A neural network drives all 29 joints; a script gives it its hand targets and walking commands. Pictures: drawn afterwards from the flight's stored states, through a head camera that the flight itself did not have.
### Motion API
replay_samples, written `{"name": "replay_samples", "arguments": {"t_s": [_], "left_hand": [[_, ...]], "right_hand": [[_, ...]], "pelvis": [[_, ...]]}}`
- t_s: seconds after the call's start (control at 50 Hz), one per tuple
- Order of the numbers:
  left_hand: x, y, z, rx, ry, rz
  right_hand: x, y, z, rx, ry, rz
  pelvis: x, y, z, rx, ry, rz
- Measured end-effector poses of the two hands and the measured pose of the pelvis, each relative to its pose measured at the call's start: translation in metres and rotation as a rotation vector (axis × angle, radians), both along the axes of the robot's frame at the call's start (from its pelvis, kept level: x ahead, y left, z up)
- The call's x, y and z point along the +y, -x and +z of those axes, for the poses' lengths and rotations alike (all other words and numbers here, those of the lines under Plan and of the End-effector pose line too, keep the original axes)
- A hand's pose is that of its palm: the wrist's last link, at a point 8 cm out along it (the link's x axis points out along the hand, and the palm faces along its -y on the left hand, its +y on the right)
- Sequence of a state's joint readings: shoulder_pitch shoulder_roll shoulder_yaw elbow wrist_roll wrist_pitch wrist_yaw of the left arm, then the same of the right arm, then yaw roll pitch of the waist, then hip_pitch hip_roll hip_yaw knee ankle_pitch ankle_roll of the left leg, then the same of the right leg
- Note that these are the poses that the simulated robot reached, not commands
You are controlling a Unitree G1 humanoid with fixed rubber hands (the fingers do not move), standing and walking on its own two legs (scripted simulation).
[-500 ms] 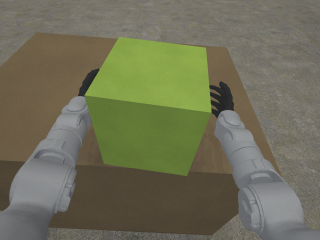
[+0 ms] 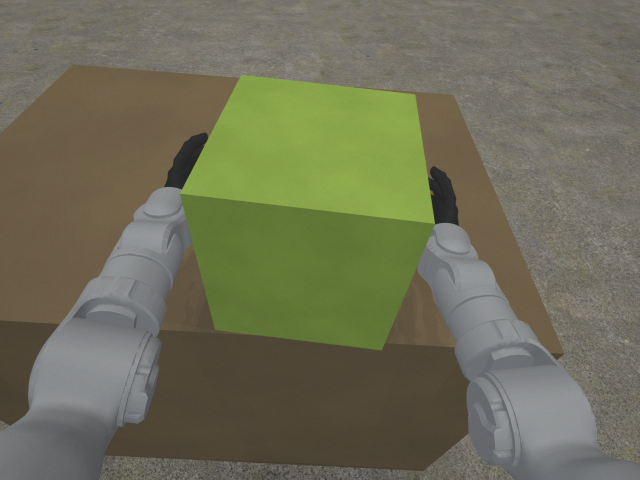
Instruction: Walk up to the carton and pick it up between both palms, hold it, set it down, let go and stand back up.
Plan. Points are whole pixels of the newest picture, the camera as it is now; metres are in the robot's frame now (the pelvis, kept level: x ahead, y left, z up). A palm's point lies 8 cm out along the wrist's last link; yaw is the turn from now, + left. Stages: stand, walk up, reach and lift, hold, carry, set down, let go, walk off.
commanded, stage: reach and lift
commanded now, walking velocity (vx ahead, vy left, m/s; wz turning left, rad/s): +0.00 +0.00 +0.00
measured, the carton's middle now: (312, 214) +0.45 +0.01 +0.10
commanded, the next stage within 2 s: none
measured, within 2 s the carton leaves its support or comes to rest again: leaves its support in 0.88 s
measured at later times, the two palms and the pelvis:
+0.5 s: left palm (185, 192) +0.44 +0.17 +0.14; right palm (439, 227) +0.41 -0.15 +0.12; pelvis +0.00 +0.00 +0.00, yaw +0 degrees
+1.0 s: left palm (181, 186) +0.43 +0.17 +0.16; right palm (446, 226) +0.40 -0.15 +0.14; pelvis +0.00 +0.01 +0.00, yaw +0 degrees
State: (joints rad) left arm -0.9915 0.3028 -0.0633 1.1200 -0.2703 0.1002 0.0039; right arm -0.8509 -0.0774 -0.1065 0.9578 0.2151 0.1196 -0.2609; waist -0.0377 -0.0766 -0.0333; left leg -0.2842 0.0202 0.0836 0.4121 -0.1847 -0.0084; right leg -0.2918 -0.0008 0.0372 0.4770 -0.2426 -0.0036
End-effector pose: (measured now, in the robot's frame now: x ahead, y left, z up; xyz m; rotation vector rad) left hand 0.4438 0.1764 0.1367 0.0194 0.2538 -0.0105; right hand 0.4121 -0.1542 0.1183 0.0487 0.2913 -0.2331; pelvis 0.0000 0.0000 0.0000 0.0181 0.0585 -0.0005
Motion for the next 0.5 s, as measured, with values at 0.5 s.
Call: {"name": "replay_samples", "arguments": {"t_s": [0.5], "left_hand": [[-0.0027,0.0002,0.0015,-0.011,-0.014,0.006]], "right_hand": [[0.0015,0.0009,0.0018,-0.004,0.038,-0.008]], "pelvis": [[0.0019,0.0002,-0.0003,0.0,0.003,0.0]]}}
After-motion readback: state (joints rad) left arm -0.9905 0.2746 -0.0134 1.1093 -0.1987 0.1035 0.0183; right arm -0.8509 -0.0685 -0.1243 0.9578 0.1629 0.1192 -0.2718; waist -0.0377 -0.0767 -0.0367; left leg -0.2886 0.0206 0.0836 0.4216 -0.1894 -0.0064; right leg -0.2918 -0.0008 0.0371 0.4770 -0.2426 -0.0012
